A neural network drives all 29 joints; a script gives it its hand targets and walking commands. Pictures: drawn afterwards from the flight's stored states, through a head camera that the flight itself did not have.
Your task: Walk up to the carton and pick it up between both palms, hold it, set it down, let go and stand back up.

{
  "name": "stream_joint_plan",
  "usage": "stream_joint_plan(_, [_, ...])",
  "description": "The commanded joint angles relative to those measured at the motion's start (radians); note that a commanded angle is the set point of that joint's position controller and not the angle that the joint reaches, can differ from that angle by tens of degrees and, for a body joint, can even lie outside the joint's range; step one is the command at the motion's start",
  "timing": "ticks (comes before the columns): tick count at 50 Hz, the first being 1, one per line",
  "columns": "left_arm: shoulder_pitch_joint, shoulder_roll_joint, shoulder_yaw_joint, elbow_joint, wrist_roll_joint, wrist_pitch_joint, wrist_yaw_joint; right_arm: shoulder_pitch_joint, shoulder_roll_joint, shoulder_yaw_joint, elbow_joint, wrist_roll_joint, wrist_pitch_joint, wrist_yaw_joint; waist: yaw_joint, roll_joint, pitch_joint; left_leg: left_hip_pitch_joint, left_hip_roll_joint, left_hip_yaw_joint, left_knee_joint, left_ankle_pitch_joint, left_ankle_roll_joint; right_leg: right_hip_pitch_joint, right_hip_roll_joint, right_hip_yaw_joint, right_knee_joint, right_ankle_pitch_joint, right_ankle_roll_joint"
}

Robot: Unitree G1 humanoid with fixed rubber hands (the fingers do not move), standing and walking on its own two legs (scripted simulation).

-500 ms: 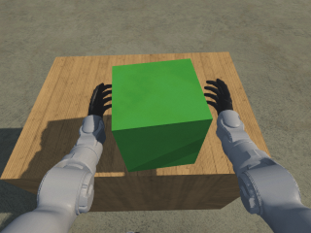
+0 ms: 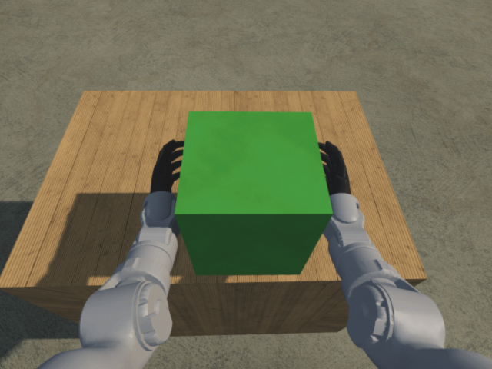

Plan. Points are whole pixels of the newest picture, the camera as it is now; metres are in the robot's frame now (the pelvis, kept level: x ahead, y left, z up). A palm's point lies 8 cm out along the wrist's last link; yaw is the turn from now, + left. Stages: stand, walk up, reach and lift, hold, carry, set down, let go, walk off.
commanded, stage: reach and lift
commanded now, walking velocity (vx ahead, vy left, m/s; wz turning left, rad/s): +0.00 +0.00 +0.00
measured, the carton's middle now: (249, 200) +0.40 +0.02 +0.00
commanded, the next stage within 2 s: none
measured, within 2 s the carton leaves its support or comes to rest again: leaves its support in 1.04 s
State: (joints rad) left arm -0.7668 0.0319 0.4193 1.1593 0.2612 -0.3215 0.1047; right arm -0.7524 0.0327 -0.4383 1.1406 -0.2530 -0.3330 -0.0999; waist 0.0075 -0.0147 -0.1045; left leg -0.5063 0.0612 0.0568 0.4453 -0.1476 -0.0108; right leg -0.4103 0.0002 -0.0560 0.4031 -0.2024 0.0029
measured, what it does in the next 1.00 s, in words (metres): stands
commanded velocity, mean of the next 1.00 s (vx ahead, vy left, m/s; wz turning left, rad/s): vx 0.00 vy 0.00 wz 0.00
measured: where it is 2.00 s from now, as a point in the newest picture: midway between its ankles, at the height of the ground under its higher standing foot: outside the picture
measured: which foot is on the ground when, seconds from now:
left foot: down 0.00-1.00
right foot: down 0.00-1.00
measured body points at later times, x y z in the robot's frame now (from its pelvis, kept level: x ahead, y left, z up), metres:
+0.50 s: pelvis +0.02 -0.01 +0.01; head +0.07 +0.01 +0.46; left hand +0.41 +0.17 +0.04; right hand +0.41 -0.13 +0.04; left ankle +0.03 +0.12 -0.74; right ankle -0.01 -0.12 -0.74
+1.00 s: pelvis +0.02 +0.00 +0.01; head +0.06 +0.01 +0.46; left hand +0.40 +0.17 +0.04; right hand +0.40 -0.13 +0.05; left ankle +0.03 +0.12 -0.74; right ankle -0.01 -0.12 -0.74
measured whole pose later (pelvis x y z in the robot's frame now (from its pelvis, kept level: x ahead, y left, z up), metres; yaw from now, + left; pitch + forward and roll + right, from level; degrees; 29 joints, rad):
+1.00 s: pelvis +0.02 +0.00 +0.01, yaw +1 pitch +8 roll -1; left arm -0.59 -0.05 0.45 0.90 0.38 -0.25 0.05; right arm -0.61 0.10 -0.52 1.02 -0.41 -0.42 -0.08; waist 0.01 -0.02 -0.07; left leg -0.35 0.05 0.05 0.33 -0.12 -0.02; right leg -0.24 0.00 -0.07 0.26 -0.17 0.00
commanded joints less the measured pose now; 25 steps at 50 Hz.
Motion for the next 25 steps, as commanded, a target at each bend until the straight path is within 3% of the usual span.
stream_joint_plan(1, [-0.459,-0.51,-0.178,-0.093,0.156,-0.039,-0.15,-0.458,0.54,0.159,-0.123,-0.192,-0.062,0.141,0.025,0.068,-0.508,0.425,-0.046,0.047,-0.011,0.41,-0.044,0.192,0.027,-0.038,-0.059,0.322,0.008])
stream_joint_plan(6, [-0.376,-0.535,-0.174,-0.121,0.182,0.002,-0.148,-0.398,0.507,0.12,-0.115,-0.243,-0.062,0.167,0.027,0.067,-0.409,0.48,-0.027,0.048,-0.056,0.395,-0.055,0.176,0.039,-0.058,-0.113,0.24,-0.004])
stream_joint_plan(15, [-0.332,-0.543,-0.207,-0.21,0.169,0.045,-0.154,-0.355,0.522,0.126,-0.141,-0.257,-0.073,0.153,-0.007,0.052,-0.395,0.481,-0.032,0.059,-0.066,0.442,-0.049,0.252,0.024,-0.056,-0.125,0.343,0.011])
stream_joint_plan(25, [-0.307,-0.568,-0.209,-0.238,0.173,0.066,-0.176,-0.345,0.569,0.17,-0.161,-0.26,-0.093,0.138,-0.013,0.029,-0.365,0.412,-0.045,0.062,-0.083,0.402,-0.036,0.349,0.005,-0.044,-0.104,0.466,0.027])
